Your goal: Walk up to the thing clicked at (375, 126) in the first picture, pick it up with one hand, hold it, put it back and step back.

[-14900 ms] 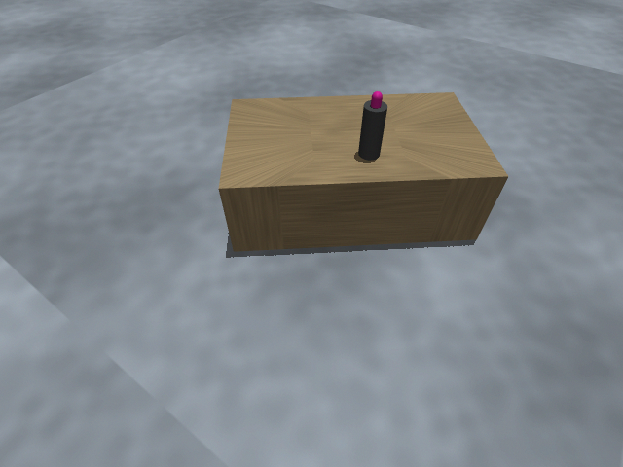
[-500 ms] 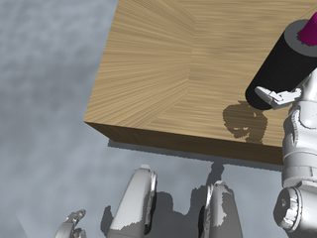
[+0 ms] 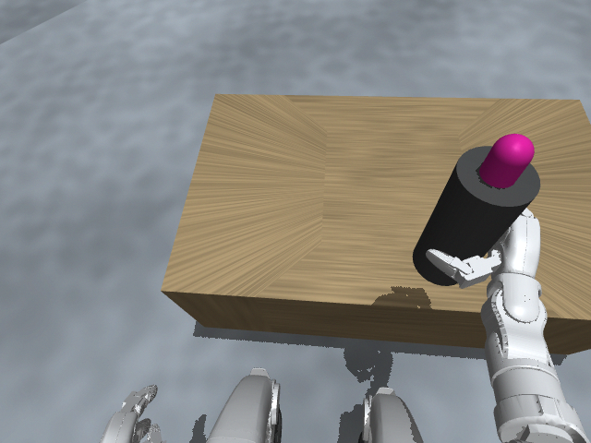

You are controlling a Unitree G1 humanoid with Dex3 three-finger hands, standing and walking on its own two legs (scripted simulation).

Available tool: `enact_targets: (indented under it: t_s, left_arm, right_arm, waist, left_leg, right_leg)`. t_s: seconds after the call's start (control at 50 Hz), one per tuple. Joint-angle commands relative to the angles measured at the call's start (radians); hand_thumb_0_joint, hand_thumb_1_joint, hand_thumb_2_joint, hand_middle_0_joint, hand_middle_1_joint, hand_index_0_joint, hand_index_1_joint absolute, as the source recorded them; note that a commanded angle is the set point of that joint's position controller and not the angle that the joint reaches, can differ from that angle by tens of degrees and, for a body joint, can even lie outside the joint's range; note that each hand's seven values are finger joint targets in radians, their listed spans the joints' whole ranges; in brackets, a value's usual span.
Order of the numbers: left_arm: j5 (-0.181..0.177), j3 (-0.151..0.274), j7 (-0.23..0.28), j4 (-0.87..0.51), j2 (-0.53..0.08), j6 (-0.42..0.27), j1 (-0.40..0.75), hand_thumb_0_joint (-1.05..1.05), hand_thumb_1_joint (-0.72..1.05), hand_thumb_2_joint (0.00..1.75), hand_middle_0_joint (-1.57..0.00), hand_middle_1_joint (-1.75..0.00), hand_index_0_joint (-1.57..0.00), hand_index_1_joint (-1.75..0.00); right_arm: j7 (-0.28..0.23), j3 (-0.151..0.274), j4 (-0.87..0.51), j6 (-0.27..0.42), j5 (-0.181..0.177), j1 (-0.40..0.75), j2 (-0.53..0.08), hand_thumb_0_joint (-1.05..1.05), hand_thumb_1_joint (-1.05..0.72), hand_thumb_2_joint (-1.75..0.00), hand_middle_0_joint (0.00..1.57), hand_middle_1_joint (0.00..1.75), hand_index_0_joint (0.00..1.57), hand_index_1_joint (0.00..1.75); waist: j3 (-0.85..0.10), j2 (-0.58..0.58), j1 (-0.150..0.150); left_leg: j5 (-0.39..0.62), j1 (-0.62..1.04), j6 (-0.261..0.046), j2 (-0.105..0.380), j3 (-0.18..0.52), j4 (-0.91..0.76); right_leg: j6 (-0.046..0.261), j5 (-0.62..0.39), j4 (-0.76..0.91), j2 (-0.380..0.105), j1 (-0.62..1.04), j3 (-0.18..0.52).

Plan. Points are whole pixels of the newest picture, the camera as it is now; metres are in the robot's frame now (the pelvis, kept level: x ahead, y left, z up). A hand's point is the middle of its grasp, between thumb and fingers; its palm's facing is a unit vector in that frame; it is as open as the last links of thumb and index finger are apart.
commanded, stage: lift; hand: right
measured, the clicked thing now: (470, 214) +0.41 -0.17 +0.05
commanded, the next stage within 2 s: hold in 0.84 s
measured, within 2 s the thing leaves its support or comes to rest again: neither
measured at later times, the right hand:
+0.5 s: hand (479, 236) +0.37 -0.17 +0.06, palm faces +0.18 +0.98 -0.05, open 11.6 cm
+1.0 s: hand (486, 235) +0.37 -0.17 +0.08, palm faces +0.19 +0.98 -0.04, open 11.6 cm
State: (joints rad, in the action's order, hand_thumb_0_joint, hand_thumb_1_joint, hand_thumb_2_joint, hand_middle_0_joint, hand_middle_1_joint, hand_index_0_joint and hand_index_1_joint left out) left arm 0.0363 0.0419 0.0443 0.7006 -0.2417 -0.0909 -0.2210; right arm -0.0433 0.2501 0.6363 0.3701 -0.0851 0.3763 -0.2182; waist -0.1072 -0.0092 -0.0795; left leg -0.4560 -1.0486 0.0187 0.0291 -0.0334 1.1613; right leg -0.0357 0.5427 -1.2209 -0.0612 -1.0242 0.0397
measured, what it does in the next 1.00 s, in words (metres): rises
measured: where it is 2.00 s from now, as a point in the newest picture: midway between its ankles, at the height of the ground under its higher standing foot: outside the picture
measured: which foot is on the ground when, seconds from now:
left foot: down 0.00-1.00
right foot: down 0.00-1.00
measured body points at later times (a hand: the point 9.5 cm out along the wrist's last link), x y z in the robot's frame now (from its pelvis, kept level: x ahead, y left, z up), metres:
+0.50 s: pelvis +0.02 +0.00 +0.04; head +0.10 +0.00 +0.48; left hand +0.13 +0.26 -0.08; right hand +0.36 -0.22 +0.06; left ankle +0.05 +0.14 -0.64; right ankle +0.02 -0.14 -0.64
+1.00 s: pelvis +0.03 +0.00 +0.06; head +0.10 +0.00 +0.50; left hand +0.16 +0.25 -0.06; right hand +0.35 -0.22 +0.08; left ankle +0.05 +0.14 -0.64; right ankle +0.02 -0.14 -0.64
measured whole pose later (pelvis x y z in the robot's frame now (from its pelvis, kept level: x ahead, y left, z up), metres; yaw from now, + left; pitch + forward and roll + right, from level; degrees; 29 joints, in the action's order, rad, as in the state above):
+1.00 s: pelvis +0.03 +0.00 +0.06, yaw +0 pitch +11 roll +1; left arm 0.03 0.02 0.07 0.70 -0.21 -0.08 -0.21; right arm -0.04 0.16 0.48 0.38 -0.12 0.13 -0.16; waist -0.05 -0.01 -0.04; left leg -0.39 -0.65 0.02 0.03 -0.02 0.86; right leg -0.04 0.46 -0.90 -0.06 -0.62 0.01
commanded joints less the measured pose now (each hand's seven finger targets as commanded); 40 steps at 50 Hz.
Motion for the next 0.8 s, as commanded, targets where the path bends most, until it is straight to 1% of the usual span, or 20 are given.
enact_targets:
  t_s: [0.0,0.02,0.04,0.08,0.14,0.18,0.2,0.24,0.26,0.3,0.36,0.46,0.48,0.5,0.54,0.56,0.66,0.74,0.76,0.78]
  left_arm:
    - [0.002,0.047,0.017,-0.082,-0.139,-0.03,-0.068,0.0,0.87,0.93,-0.19,-0.29,-0.18,-0.3]
    - [0.001,0.048,0.018,-0.075,-0.139,-0.033,-0.075,0.0,0.87,0.93,-0.19,-0.29,-0.18,-0.3]
    - [0.003,0.046,0.017,-0.076,-0.137,-0.031,-0.068,0.0,0.87,0.93,-0.19,-0.29,-0.18,-0.3]
    - [0.001,0.046,0.022,-0.072,-0.137,-0.032,-0.067,0.0,0.87,0.93,-0.19,-0.29,-0.18,-0.3]
    - [0.0,0.047,0.022,-0.073,-0.138,-0.034,-0.064,0.0,0.88,0.92,-0.19,-0.3,-0.18,-0.3]
    - [-0.001,0.045,0.024,-0.073,-0.132,-0.034,-0.059,0.0,0.88,0.92,-0.19,-0.3,-0.18,-0.3]
    - [-0.002,0.043,0.026,-0.08,-0.13,-0.035,-0.053,0.0,0.88,0.92,-0.19,-0.29,-0.18,-0.3]
    - [-0.005,0.039,0.028,-0.081,-0.124,-0.036,-0.048,0.0,0.89,0.91,-0.19,-0.3,-0.18,-0.3]
    - [-0.003,0.035,0.027,-0.076,-0.114,-0.037,-0.044,0.0,0.89,0.91,-0.19,-0.3,-0.18,-0.3]
    - [-0.004,0.033,0.028,-0.08,-0.117,-0.038,-0.043,0.0,0.88,0.91,-0.19,-0.29,-0.18,-0.3]
    - [-0.003,0.04,0.03,-0.085,-0.124,-0.035,-0.038,0.0,0.89,0.91,-0.19,-0.3,-0.18,-0.3]
    - [-0.006,0.031,0.034,-0.091,-0.108,-0.034,-0.03,0.0,0.88,0.91,-0.19,-0.3,-0.18,-0.3]
    - [-0.006,0.031,0.035,-0.093,-0.11,-0.034,-0.028,0.0,0.89,0.91,-0.19,-0.3,-0.19,-0.3]
    - [-0.004,0.033,0.035,-0.089,-0.107,-0.032,-0.034,0.0,0.89,0.91,-0.19,-0.3,-0.18,-0.3]
    - [-0.007,0.03,0.036,-0.09,-0.104,-0.031,-0.029,0.0,0.89,0.91,-0.19,-0.3,-0.19,-0.3]
    - [-0.006,0.032,0.038,-0.088,-0.103,-0.031,-0.035,0.0,0.89,0.91,-0.19,-0.3,-0.18,-0.3]
    - [-0.006,0.039,0.037,-0.093,-0.116,-0.028,-0.029,0.0,0.89,0.9,-0.19,-0.3,-0.19,-0.3]
    - [-0.006,0.02,0.036,-0.094,-0.087,-0.028,-0.022,0.0,0.89,0.91,-0.19,-0.3,-0.19,-0.3]
    - [-0.008,0.028,0.037,-0.102,-0.099,-0.028,-0.024,0.0,0.89,0.9,-0.19,-0.3,-0.19,-0.3]
    - [-0.005,0.039,0.04,-0.088,-0.114,-0.025,-0.037,0.0,0.89,0.91,-0.19,-0.3,-0.19,-0.3]
  right_arm:
    - [-0.017,0.046,-0.453,0.158,-0.051,0.448,-0.192,0.0,0.03,-1.26,1.21,1.39,1.26,1.39]
    - [-0.011,0.017,-0.393,0.152,-0.051,0.388,-0.141,0.0,0.03,-1.27,1.21,1.4,1.26,1.4]
    - [-0.012,0.033,-0.452,0.16,-0.05,0.404,-0.176,0.0,0.03,-1.27,1.21,1.4,1.26,1.4]
    - [-0.011,0.019,-0.455,0.162,-0.048,0.406,-0.167,0.0,0.06,-1.28,1.21,1.41,1.26,1.41]
    - [0.0,-0.011,-0.435,0.16,-0.056,0.343,-0.12,0.0,0.03,-1.29,1.22,1.42,1.28,1.42]
    - [-0.001,0.014,-0.469,0.164,-0.06,0.352,-0.154,0.0,0.04,-1.27,1.21,1.41,1.26,1.41]
    - [0.0,0.001,-0.474,0.16,-0.059,0.328,-0.143,0.0,0.03,-1.28,1.22,1.42,1.28,1.42]
    - [0.0,0.007,-0.473,0.157,-0.065,0.307,-0.139,0.0,0.01,-1.28,1.21,1.41,1.27,1.41]
    - [0.005,-0.008,-0.434,0.155,-0.068,0.264,-0.107,0.0,0.02,-1.28,1.21,1.41,1.27,1.41]
    - [-0.001,0.011,-0.461,0.16,-0.067,0.261,-0.13,0.0,0.0,-1.29,1.23,1.42,1.29,1.42]
    - [-0.003,0.009,-0.491,0.166,-0.063,0.274,-0.136,0.0,0.01,-1.28,1.21,1.41,1.27,1.41]
    - [-0.007,0.006,-0.531,0.167,-0.069,0.22,-0.126,0.0,0.03,-1.27,1.2,1.39,1.25,1.39]
    - [-0.006,-0.007,-0.528,0.165,-0.067,0.228,-0.121,0.0,0.02,-1.28,1.21,1.4,1.26,1.4]
    - [-0.006,-0.014,-0.52,0.164,-0.066,0.218,-0.106,0.0,0.03,-1.27,1.2,1.4,1.25,1.4]
    - [-0.007,-0.004,-0.516,0.159,-0.067,0.189,-0.115,0.0,0.0,-1.27,1.21,1.4,1.27,1.4]
    - [-0.003,-0.027,-0.502,0.157,-0.067,0.18,-0.087,0.0,0.01,-1.28,1.21,1.41,1.27,1.41]
    - [-0.002,-0.016,-0.547,0.16,-0.069,0.196,-0.107,0.0,0.0,-1.3,1.23,1.43,1.29,1.43]
    - [0.002,-0.036,-0.494,0.152,-0.073,0.127,-0.063,0.0,0.0,-1.29,1.22,1.41,1.27,1.41]
    - [-0.003,-0.011,-0.558,0.159,-0.075,0.177,-0.098,0.0,-0.01,-1.28,1.22,1.41,1.27,1.41]
    - [-0.005,-0.022,-0.56,0.16,-0.069,0.197,-0.099,0.0,-0.02,-1.3,1.23,1.42,1.28,1.42]
  waist:
    - [-0.52,-0.096,0.016]
    - [-0.495,-0.064,-0.001]
    - [-0.489,-0.1,0.02]
    - [-0.477,-0.096,0.004]
    - [-0.444,-0.083,0.006]
    - [-0.461,-0.079,0.015]
    - [-0.449,-0.06,0.022]
    - [-0.43,-0.059,0.02]
    - [-0.411,-0.043,0.016]
    - [-0.417,-0.06,0.034]
    - [-0.391,-0.072,0.027]
    - [-0.4,-0.055,0.04]
    - [-0.372,-0.066,0.037]
    - [-0.379,-0.066,0.031]
    - [-0.362,-0.054,0.045]
    - [-0.37,-0.039,0.031]
    - [-0.36,-0.077,0.043]
    - [-0.355,-0.034,0.041]
    - [-0.382,-0.043,0.048]
    - [-0.377,-0.06,0.04]
  left_leg:
    - [0.26,0.38,-0.027,-0.039,0.01,-0.179]
    - [0.282,0.375,-0.025,-0.042,0.003,-0.182]
    - [0.281,0.387,-0.027,-0.039,0.008,-0.188]
    - [0.286,0.38,-0.026,-0.042,0.001,-0.202]
    - [0.293,0.394,-0.026,-0.043,-0.002,-0.223]
    - [0.295,0.439,-0.022,-0.042,0.003,-0.249]
    - [0.303,0.469,-0.02,-0.038,0.008,-0.258]
    - [0.298,0.481,-0.019,-0.039,0.007,-0.277]
    - [0.299,0.479,-0.016,-0.038,0.006,-0.286]
    - [0.313,0.493,-0.018,-0.039,-0.002,-0.289]
    - [0.305,0.486,-0.02,-0.042,-0.003,-0.305]
    - [0.33,0.551,-0.017,-0.036,0.008,-0.333]
    - [0.318,0.541,-0.018,-0.037,0.006,-0.339]
    - [0.332,0.547,-0.017,-0.036,0.007,-0.343]
    - [0.359,0.579,-0.015,-0.032,0.008,-0.351]
    - [0.377,0.582,-0.014,-0.033,0.008,-0.352]
    - [0.365,0.568,-0.019,-0.036,0.002,-0.362]
    - [0.442,0.602,-0.013,-0.032,0.006,-0.366]
    - [0.446,0.615,-0.013,-0.031,0.01,-0.368]
    - [0.435,0.6,-0.016,-0.032,0.007,-0.367]
  right_leg:
    - [0.037,-0.266,0.214,0.046,0.321,-0.033]
    - [0.036,-0.293,0.222,0.044,0.327,-0.027]
    - [0.034,-0.295,0.23,0.045,0.332,-0.033]
    - [0.031,-0.315,0.249,0.041,0.375,-0.027]
    - [0.028,-0.334,0.275,0.041,0.399,-0.026]
    - [0.033,-0.321,0.286,0.042,0.408,-0.032]
    - [0.036,-0.319,0.289,0.045,0.407,-0.037]
    - [0.037,-0.309,0.309,0.046,0.41,-0.037]
    - [0.038,-0.307,0.312,0.045,0.405,-0.038]
    - [0.031,-0.342,0.331,0.044,0.444,-0.032]
    - [0.029,-0.344,0.354,0.04,0.475,-0.03]
    - [0.036,-0.349,0.37,0.044,0.489,-0.041]
    - [0.033,-0.341,0.378,0.043,0.492,-0.041]
    - [0.033,-0.356,0.38,0.044,0.498,-0.041]
    - [0.035,-0.374,0.382,0.046,0.498,-0.046]
    - [0.036,-0.391,0.38,0.046,0.504,-0.045]
    - [0.027,-0.418,0.407,0.04,0.552,-0.04]
    - [0.029,-0.488,0.397,0.044,0.551,-0.044]
    - [0.032,-0.48,0.4,0.044,0.567,-0.046]
    - [0.027,-0.492,0.405,0.043,0.582,-0.043]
